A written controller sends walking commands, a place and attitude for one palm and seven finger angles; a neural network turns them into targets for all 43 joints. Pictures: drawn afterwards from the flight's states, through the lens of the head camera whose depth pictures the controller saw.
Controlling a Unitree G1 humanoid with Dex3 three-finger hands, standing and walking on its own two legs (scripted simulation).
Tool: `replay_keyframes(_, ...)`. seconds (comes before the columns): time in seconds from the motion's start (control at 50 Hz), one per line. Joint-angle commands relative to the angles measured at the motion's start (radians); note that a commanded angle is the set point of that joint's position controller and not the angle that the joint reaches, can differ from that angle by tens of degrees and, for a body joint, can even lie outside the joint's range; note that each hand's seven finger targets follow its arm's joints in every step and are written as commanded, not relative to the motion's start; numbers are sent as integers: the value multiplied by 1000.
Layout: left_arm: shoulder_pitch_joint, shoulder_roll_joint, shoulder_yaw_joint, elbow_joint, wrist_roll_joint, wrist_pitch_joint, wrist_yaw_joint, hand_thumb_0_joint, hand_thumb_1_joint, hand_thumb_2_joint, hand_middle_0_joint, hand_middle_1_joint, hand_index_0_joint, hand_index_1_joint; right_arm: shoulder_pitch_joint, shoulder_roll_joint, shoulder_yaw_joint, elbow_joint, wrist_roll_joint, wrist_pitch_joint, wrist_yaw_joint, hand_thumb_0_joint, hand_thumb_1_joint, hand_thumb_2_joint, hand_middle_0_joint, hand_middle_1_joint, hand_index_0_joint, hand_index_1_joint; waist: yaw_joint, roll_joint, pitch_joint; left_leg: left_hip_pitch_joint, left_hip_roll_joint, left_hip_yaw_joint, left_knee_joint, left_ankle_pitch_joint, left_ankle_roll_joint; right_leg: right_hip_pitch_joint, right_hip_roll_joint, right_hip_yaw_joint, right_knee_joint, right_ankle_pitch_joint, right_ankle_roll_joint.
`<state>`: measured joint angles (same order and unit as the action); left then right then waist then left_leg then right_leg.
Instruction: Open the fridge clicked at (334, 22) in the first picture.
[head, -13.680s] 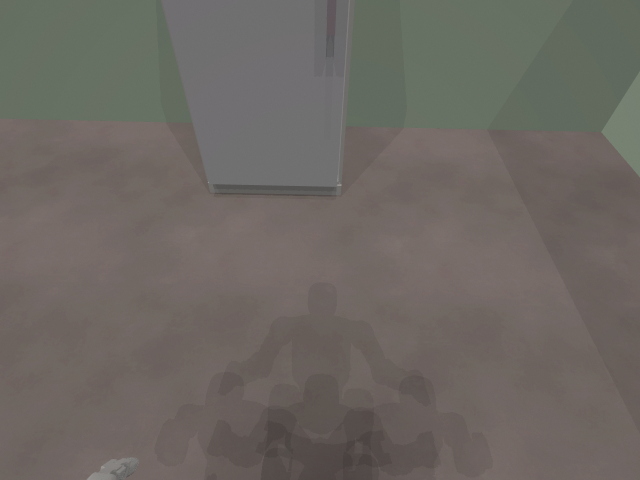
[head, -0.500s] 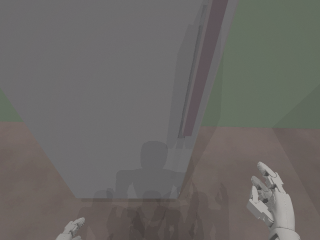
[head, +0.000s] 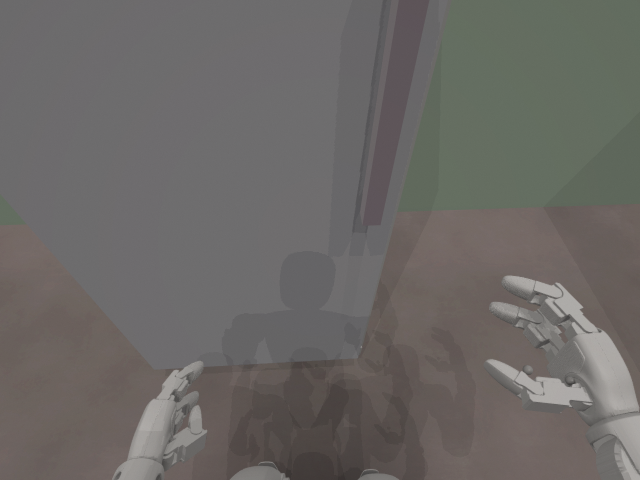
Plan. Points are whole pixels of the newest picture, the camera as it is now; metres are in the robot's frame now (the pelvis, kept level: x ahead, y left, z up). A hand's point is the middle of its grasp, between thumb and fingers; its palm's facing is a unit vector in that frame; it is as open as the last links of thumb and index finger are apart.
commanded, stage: raise the hand to about handle height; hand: right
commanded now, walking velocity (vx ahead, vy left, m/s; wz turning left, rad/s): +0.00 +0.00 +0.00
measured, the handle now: (389, 83) +0.49 -0.05 +0.25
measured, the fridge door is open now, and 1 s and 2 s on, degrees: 0 0 0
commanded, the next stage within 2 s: move the hooked fingers beside the handle in 1.40 s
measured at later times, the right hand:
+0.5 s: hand (634, 295) +0.28 -0.27 +0.17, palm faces +0.01 +0.99 -0.10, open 13.2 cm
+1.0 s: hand out of the picture +0.31 -0.29 +0.21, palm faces -0.02 +0.99 -0.11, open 14.0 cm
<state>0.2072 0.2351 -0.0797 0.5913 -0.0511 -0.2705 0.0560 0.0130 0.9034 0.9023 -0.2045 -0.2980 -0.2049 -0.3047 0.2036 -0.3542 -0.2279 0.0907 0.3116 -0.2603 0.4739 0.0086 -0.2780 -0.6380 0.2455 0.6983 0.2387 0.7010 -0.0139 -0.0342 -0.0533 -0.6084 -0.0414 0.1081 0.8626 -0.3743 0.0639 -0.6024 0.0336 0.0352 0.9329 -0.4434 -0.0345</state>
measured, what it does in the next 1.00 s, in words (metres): stands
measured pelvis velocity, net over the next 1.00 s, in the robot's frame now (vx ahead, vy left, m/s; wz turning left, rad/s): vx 0.02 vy -0.02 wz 0.01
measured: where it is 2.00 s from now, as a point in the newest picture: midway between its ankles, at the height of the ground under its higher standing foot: outside the picture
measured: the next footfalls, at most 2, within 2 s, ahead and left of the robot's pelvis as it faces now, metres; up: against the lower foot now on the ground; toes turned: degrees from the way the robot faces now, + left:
none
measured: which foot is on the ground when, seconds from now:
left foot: down 0.00-1.00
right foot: down 0.00-1.00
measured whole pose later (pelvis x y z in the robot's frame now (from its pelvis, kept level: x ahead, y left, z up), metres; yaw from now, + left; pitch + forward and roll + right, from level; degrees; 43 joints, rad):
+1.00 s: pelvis +0.02 -0.02 +0.04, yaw +0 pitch -1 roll +1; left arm 0.23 0.29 -0.09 0.63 -0.08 -0.24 0.08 0.01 0.90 0.90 -0.21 -0.30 -0.20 -0.30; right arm -0.16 -0.53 -0.45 0.21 0.33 0.17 0.53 -0.01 0.50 -0.30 0.30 1.20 0.30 1.20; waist -0.05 -0.06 -0.02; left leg -0.25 -0.03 0.06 0.52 -0.25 0.04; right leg -0.23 0.06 0.01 0.55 -0.30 -0.06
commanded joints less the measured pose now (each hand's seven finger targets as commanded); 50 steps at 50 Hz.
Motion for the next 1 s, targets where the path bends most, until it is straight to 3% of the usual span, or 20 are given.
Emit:
replay_keyframes(0.0,-77,148,78,-195,3,-65,24,0,900,900,-200,-300,-200,-300,-12,-287,-311,-228,103,43,-50,0,-60,-540,260,840,260,840,-70,9,-303,325,63,-146,-209,62,-38,57,-24,26,-199,215,7)
replay_keyframes(0.06,-55,126,77,-182,7,-88,8,0,900,900,-200,-300,-200,-300,34,-192,-291,-308,138,-6,-106,0,10,-510,265,885,265,885,-65,-2,-276,327,40,-96,-178,234,-33,105,-30,18,-231,310,20)
replay_keyframes(0.1,-46,137,81,-165,10,-100,0,0,900,900,-200,-300,-200,-300,15,-156,-243,-297,121,-19,-109,0,57,-490,268,915,268,915,-42,13,-218,299,34,-96,-182,276,-33,112,-36,15,-235,333,19)
replay_keyframes(0.16,-22,160,86,-139,-1,-109,1,0,900,900,-200,-300,-200,-300,-20,-113,-139,-217,71,17,-73,0,127,-460,273,960,273,960,6,5,-101,211,34,-82,-209,212,-41,115,-42,19,-258,265,14)
replay_keyframes(0.2,-24,173,88,-143,-5,-117,12,0,900,900,-200,-300,-200,-300,-63,-131,-117,-235,54,55,-44,0,173,-440,277,990,277,990,6,-16,-100,218,37,-88,-227,203,-39,147,-44,22,-271,261,7)
replay_keyframes(0.3,-38,173,84,-135,-2,-123,42,0,900,900,-200,-300,-200,-300,-234,-309,-257,-363,60,72,-58,0,290,-390,285,1065,285,1065,-19,-33,-188,302,37,-84,-263,185,-35,244,-46,43,-319,277,10)
replay_keyframes(0.34,-43,157,77,-131,-1,-126,46,0,900,900,-200,-300,-200,-300,-257,-306,-293,-378,78,50,-81,0,337,-370,288,1095,288,1095,-29,-61,-216,336,33,-69,-264,225,-29,296,-45,51,-341,323,27)
replay_keyframes(0.4,-45,156,68,-114,0,-120,44,0,900,900,-200,-300,-200,-300,-261,-292,-295,-320,83,56,-87,0,407,-340,293,1140,293,1140,-39,-101,-183,345,28,-58,-276,270,-24,331,-47,52,-365,378,46)
replay_keyframes(0.44,-53,156,63,-105,-7,-111,45,0,900,900,-200,-300,-200,-300,-272,-251,-253,-230,82,105,-62,0,453,-320,297,1170,297,1170,-30,-105,-106,326,31,-54,-293,271,-26,324,-50,52,-388,364,49)
replay_keyframes(0.52,-58,167,55,-110,-20,-87,48,0,900,900,-200,-300,-200,-300,-318,-235,-189,-109,54,238,4,0,500,-300,300,1200,300,1200,-17,-33,-22,316,35,-62,-337,239,-31,297,-52,54,-426,305,33)
replay_keyframes(0.58,-82,165,50,-133,-19,-75,51,0,900,900,-200,-300,-200,-300,-434,-310,-232,-171,50,278,20,0,500,-300,300,1200,300,1200,-23,-30,-85,344,35,-65,-347,220,-28,336,-49,65,-436,297,24)
replay_keyframes(0.6,-89,160,46,-136,-15,-71,50,0,900,900,-200,-300,-200,-300,-454,-339,-258,-202,54,273,19,0,500,-300,300,1200,300,1200,-29,-20,-107,362,32,-69,-355,226,-29,354,-48,60,-434,311,22)
replay_keyframes(0.62,-100,157,47,-143,-13,-72,50,0,900,900,-200,-300,-200,-300,-506,-374,-291,-265,60,258,14,0,500,-300,300,1200,300,1200,-34,-47,-174,391,33,-72,-356,245,-28,387,-44,61,-433,333,22)
replay_keyframes(0.66,-104,143,39,-149,-7,-76,48,0,900,900,-200,-300,-200,-300,-546,-407,-335,-322,71,224,0,0,500,-300,300,1200,300,1200,-43,-82,-230,419,30,-66,-355,273,-23,441,-44,71,-440,382,38)
replay_keyframes(0.7,-99,141,36,-137,-4,-75,46,0,900,900,-200,-300,-200,-300,-533,-439,-374,-311,76,204,-12,0,500,-300,300,1200,300,1200,-51,-78,-239,440,25,-65,-366,303,-24,456,-47,61,-442,419,39)
replay_keyframes(0.74,-94,140,35,-118,-8,-70,47,0,900,900,-200,-300,-200,-300,-530,-407,-360,-228,79,218,-7,0,500,-300,300,1200,300,1200,-40,-85,-179,430,28,-60,-379,315,-22,441,-45,56,-457,414,40)
replay_keyframes(0.82,-89,162,36,-96,-27,-44,48,0,900,900,-200,-300,-200,-300,-545,-369,-287,-26,54,330,35,0,500,-300,300,1200,300,1200,-22,-65,-22,366,38,-67,-417,242,-25,369,-48,48,-490,311,28)
replay_keyframes(0.86,-100,171,35,-107,-34,-36,49,0,900,900,-200,-300,-200,-300,-613,-385,-258,-11,38,382,54,0,500,-300,300,1200,300,1200,-17,-71,-13,355,43,-72,-422,198,-24,363,-49,56,-500,271,22)
replay_keyframes(0.92,-110,168,40,-135,-32,-32,42,0,900,900,-200,-300,-200,-300,-642,-406,-272,-80,42,387,69,0,500,-300,300,1200,300,1200,-23,-6,-130,409,41,-80,-413,249,-26,406,-43,57,-476,330,12)
replay_keyframes(0.98,-123,154,40,-156,-22,-37,33,0,900,900,-200,-300,-200,-300,-609,-451,-351,-174,72,333,67,0,500,-300,300,1200,300,1200,-50,-20,-254,478,40,-86,-394,325,-25,446,-32,47,-453,401,12)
